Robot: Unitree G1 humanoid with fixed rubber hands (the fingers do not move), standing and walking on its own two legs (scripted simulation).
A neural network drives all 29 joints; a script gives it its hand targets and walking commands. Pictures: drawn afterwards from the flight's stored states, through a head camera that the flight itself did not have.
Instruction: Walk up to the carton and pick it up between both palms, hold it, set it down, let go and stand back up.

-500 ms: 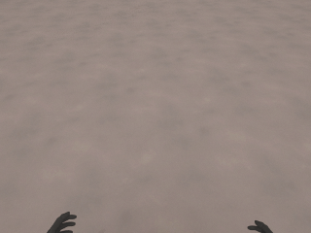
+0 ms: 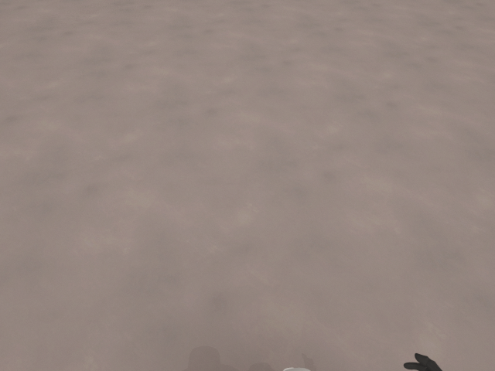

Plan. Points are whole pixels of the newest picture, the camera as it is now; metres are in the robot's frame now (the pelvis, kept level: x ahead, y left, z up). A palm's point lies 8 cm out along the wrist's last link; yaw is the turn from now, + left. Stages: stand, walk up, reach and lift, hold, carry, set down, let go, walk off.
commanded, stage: walk up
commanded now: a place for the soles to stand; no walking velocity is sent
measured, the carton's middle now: out of the picture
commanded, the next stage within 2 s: none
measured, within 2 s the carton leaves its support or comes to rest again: neither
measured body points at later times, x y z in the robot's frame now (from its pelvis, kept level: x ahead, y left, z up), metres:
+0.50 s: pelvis -0.14 +0.10 -0.02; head -0.14 +0.11 +0.42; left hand -0.01 +0.41 -0.12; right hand -0.02 -0.20 -0.12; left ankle -0.16 +0.22 -0.72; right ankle +0.00 -0.08 -0.72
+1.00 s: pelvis -0.27 +0.14 -0.01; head -0.24 +0.12 +0.43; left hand -0.13 +0.44 -0.10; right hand -0.18 -0.17 -0.13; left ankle -0.16 +0.22 -0.72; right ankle -0.24 +0.04 -0.71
